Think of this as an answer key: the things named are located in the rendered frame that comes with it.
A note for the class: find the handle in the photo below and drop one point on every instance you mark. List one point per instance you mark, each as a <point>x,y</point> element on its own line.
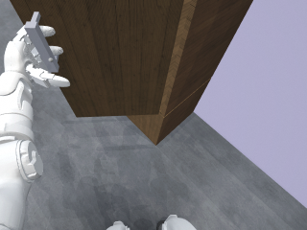
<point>37,37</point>

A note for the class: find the right robot thigh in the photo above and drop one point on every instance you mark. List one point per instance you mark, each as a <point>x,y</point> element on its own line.
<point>177,224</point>

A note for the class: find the left robot forearm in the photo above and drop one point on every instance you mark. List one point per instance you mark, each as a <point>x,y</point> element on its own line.
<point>16,112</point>

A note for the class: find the left robot hand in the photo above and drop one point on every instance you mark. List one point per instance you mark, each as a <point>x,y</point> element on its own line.
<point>18,58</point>

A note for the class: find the left robot shin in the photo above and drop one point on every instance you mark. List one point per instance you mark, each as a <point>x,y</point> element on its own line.
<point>118,223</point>

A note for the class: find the left robot upper arm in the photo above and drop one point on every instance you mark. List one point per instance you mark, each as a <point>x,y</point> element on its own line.
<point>20,166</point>

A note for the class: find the cupboard door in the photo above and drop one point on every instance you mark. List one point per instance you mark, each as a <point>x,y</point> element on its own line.
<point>116,53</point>

